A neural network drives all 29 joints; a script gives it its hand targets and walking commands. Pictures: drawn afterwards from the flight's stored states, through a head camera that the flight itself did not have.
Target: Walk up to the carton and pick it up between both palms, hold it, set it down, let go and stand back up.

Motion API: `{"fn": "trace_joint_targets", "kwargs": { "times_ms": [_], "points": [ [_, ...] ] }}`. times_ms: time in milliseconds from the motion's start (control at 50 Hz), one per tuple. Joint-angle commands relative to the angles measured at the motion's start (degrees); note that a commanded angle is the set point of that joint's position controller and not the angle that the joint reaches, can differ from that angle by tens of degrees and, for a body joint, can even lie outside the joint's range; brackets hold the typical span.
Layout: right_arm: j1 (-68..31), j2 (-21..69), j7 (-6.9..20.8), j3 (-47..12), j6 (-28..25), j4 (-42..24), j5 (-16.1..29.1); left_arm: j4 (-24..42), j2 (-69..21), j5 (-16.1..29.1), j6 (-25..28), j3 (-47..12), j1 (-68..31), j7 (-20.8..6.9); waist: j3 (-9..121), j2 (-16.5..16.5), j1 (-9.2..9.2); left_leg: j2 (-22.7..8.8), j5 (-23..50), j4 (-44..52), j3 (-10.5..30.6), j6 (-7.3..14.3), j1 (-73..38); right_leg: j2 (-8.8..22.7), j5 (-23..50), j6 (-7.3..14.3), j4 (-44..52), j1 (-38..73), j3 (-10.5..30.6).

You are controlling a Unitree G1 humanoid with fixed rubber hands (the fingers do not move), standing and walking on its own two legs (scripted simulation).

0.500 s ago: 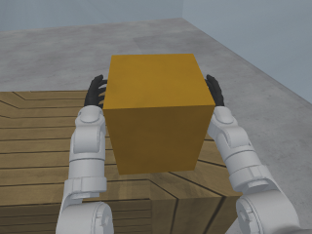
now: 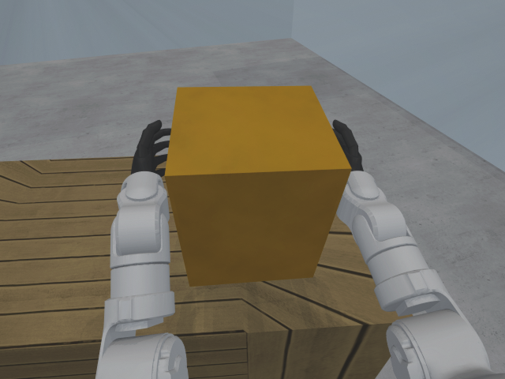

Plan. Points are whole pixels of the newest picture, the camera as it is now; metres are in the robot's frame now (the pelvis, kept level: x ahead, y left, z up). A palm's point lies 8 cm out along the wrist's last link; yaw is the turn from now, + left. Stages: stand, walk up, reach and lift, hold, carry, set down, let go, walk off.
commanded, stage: hold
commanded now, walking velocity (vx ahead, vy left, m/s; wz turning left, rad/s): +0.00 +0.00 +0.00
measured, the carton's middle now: (249, 188) +0.38 -0.01 +0.16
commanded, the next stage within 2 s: none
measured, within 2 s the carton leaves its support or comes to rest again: neither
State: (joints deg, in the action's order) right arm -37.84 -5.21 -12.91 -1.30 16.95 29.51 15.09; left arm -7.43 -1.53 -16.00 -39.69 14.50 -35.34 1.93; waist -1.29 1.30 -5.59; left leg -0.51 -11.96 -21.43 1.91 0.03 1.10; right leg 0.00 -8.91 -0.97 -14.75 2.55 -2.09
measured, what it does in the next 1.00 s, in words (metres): stands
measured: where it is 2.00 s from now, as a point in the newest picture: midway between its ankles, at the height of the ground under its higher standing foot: outside the picture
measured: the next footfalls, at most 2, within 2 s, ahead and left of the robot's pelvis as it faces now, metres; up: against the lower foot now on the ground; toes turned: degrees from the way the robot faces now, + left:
none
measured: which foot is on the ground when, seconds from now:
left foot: down 0.00-1.00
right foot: down 0.00-1.00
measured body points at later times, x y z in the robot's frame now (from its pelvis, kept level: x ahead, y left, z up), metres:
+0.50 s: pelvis -0.02 -0.01 +0.00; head -0.07 +0.01 +0.45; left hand +0.36 +0.15 +0.22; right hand +0.36 -0.16 +0.20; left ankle +0.01 +0.11 -0.75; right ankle +0.00 -0.13 -0.75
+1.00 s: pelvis -0.02 -0.01 +0.00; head -0.07 +0.01 +0.45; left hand +0.37 +0.15 +0.22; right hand +0.37 -0.16 +0.20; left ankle +0.01 +0.11 -0.75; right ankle +0.00 -0.13 -0.75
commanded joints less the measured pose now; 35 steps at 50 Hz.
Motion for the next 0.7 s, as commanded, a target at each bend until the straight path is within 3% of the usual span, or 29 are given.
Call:
{"fn": "trace_joint_targets", "kwargs": {
  "times_ms": [0, 20, 140, 200, 260, 340, 420, 500, 560, 580, 660, 680],
  "points": [
    [-43.9, 37.9, 4.0, -22.9, -1.6, -19.4, 5.1, 8.2, -36.4, 8.2, 3.6, -30.1, -36.1, -8.9, 24.7, -3.0, -0.48, 2.9, 24.6, 1.0, -1.2, -3.8, -7.7, -4.7, 19.9, -1.6, 0.0, 4.9, -1.8],
    [-44.0, 38.0, 3.7, -23.1, -1.6, -20.0, 5.2, 9.5, -36.9, 8.9, 3.8, -31.4, -37.0, -8.9, 26.4, -3.7, -1.31, 3.0, 25.3, 0.4, -1.0, -4.2, -8.4, -4.7, 20.8, -1.7, -0.2, 5.2, -2.0],
    [-44.0, 38.2, 4.3, -21.2, -0.5, -15.8, 3.3, 5.0, -34.0, 6.8, 3.0, -26.6, -36.7, -9.6, 20.0, -0.8, 0.50, 3.0, 17.1, 3.4, -2.0, -2.4, -4.6, -4.0, 13.8, -1.9, 1.0, 2.7, -1.9],
    [-45.1, 38.8, 4.0, -21.6, -0.9, -17.6, 3.5, 6.3, -35.2, 7.6, 3.0, -28.0, -37.7, -10.0, 22.6, -1.6, -0.42, 3.1, 19.0, 2.6, -2.0, -2.7, -6.1, -4.0, 16.6, -2.0, 0.5, 3.9, -1.7],
    [-47.1, 39.2, 3.9, -22.0, -1.0, -18.1, 4.0, 6.4, -35.7, 7.7, 2.6, -28.3, -38.9, -9.8, 22.2, -3.3, 0.22, 3.2, 18.4, 2.4, -2.1, -2.9, -5.0, -3.9, 13.6, -1.6, 0.7, 3.3, -1.7],
    [-46.7, 40.0, 4.5, -20.4, -0.8, -16.1, 3.2, 7.0, -35.6, 8.5, 2.8, -29.0, -41.7, -9.4, 22.8, -3.5, -0.88, 3.0, 15.4, 3.1, -2.0, -2.5, -4.3, -3.8, 8.9, -1.5, 0.9, 1.5, -2.1],
    [-49.6, 40.0, 5.2, -18.2, -0.5, -13.5, 0.9, 0.4, -34.2, 6.8, 2.4, -24.5, -41.8, -9.8, 20.6, -1.1, 1.19, 3.1, 6.0, 5.7, -2.8, -0.3, -0.4, -2.9, 1.6, -1.9, 1.7, 0.3, -1.7],
    [-52.2, 40.9, 4.8, -19.9, -1.4, -15.8, 3.0, 2.8, -35.6, 8.9, 3.3, -27.4, -44.0, -8.9, 27.4, -2.9, 0.33, 3.1, 14.4, 2.5, -2.3, -1.5, -4.7, -3.8, 8.5, -1.8, 0.5, 1.2, -2.0],
    [-51.2, 40.1, 4.7, -17.3, -0.3, -10.8, 1.5, -2.8, -34.0, 6.9, 2.8, -23.3, -42.7, -9.5, 20.5, -1.2, 1.07, 3.1, 7.2, 4.9, -2.6, 0.0, -1.6, -3.0, 1.9, -2.0, 1.8, -0.6, -1.8],
    [-50.5, 40.0, 4.9, -16.3, -0.5, -9.5, 0.9, -2.1, -34.0, 6.7, 2.9, -23.2, -43.2, -9.7, 20.6, -1.9, 0.78, 2.9, 6.1, 5.7, -2.7, -0.1, -0.9, -2.9, 0.4, -1.8, 1.8, -0.7, -1.9],
    [-51.2, 40.2, 5.2, -16.0, -1.2, -10.5, 1.7, -0.2, -35.6, 7.3, 3.1, -24.5, -44.5, -9.8, 24.9, -3.7, -0.29, 2.9, 11.6, 3.9, -2.5, -1.5, -3.4, -3.4, 4.1, -1.6, 1.1, 1.0, -2.2],
    [-52.1, 39.7, 5.1, -16.2, -1.1, -10.1, 1.7, -2.3, -34.9, 6.9, 3.1, -23.5, -44.5, -9.7, 22.6, -2.9, 0.17, 3.3, 10.5, 4.0, -2.6, -1.4, -2.5, -3.3, 3.5, -1.7, 1.6, 0.5, -2.2]
  ]
}}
